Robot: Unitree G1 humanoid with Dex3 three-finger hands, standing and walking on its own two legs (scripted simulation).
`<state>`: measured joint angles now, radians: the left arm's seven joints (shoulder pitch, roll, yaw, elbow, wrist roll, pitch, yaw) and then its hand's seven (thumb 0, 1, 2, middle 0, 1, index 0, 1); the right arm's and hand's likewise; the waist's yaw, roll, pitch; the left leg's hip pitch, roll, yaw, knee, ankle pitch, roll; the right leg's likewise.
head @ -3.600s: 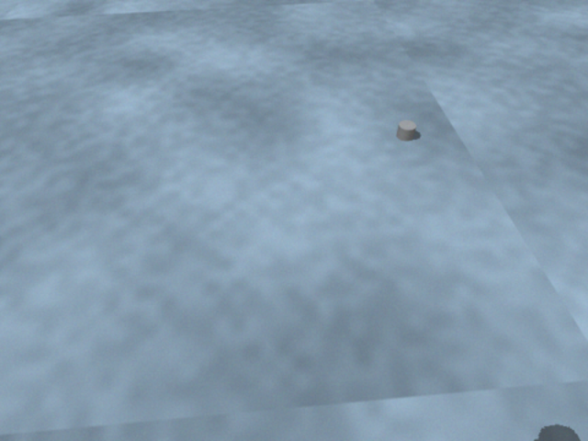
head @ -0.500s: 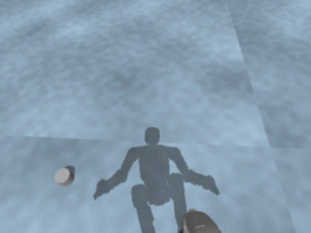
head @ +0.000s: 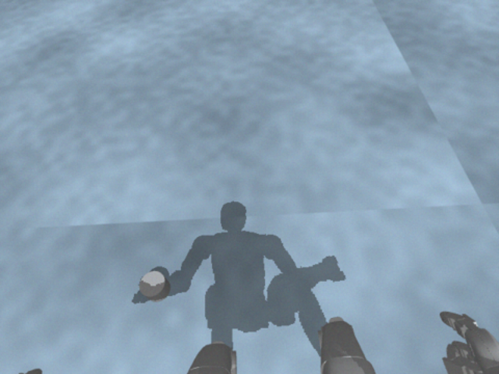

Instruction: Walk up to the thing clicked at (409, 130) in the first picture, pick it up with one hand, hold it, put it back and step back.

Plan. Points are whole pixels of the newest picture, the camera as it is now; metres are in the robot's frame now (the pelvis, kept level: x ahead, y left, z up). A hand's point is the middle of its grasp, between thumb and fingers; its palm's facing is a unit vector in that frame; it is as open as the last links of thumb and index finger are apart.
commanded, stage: walk up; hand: left
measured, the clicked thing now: (155, 286) +0.46 +0.43 -0.67
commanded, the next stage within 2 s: none
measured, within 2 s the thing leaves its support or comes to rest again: neither
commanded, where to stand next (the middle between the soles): -0.01 +0.37 m, yaw -24 degrees
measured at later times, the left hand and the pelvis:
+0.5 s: hand out of the picture +0.05 +0.49 -0.07, palm faces -0.16 -0.76 -0.63, open 7.4 cm; pelvis -0.06 +0.20 +0.02, yaw -10 degrees
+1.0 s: hand out of the picture +0.02 +0.68 -0.10, palm faces -0.41 -0.80 -0.44, open 7.4 cm; pelvis -0.14 +0.44 +0.04, yaw -21 degrees
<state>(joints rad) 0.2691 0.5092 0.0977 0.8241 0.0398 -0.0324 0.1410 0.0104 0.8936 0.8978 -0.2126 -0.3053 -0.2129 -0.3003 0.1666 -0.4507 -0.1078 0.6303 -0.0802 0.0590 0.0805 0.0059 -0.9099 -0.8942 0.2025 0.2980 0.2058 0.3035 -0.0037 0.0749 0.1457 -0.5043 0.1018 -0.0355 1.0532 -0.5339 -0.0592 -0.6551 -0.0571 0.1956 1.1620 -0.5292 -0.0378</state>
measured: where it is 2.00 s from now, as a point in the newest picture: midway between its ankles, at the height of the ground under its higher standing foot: outside the picture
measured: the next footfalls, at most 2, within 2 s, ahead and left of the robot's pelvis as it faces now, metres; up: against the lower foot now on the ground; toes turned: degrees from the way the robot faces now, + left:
right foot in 0.22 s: +0.06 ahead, +0.00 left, +0.00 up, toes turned -10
left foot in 0.62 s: -0.03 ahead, +0.45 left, +0.00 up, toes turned -12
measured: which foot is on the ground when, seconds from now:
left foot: down 0.00-0.24, up 0.26-0.60, down 0.62-1.00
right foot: up 0.00-0.20, down 0.22-0.64, up 0.66-1.00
